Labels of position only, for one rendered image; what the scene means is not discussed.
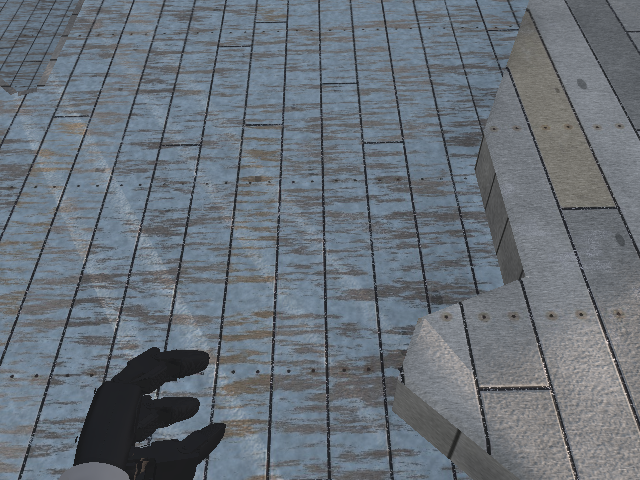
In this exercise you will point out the robot left hand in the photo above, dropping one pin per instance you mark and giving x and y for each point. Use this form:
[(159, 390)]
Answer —
[(119, 416)]

